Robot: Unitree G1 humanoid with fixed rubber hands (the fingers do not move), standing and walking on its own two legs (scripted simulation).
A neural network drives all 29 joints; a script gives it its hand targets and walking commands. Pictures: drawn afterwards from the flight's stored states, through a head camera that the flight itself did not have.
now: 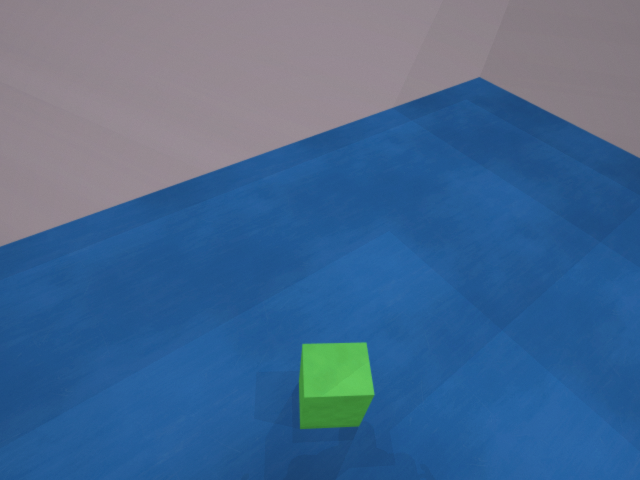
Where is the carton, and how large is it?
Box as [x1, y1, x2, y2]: [299, 342, 374, 428]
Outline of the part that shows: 365,342 302,344 299,375 300,428 359,425 374,394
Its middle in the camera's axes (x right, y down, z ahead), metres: +0.03 +0.44 +1.12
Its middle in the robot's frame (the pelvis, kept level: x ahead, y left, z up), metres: +0.50 -0.08 -0.65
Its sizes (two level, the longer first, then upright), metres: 0.181 0.146 0.262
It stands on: the floor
